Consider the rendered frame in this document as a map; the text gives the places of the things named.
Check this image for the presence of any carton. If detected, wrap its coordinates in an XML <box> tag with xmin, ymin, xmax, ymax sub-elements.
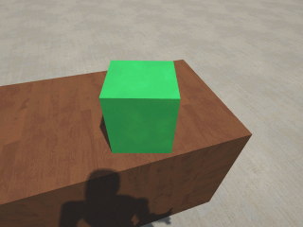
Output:
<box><xmin>99</xmin><ymin>60</ymin><xmax>181</xmax><ymax>153</ymax></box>

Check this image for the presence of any pedestal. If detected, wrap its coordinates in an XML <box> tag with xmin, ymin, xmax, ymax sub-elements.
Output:
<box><xmin>0</xmin><ymin>60</ymin><xmax>252</xmax><ymax>227</ymax></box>

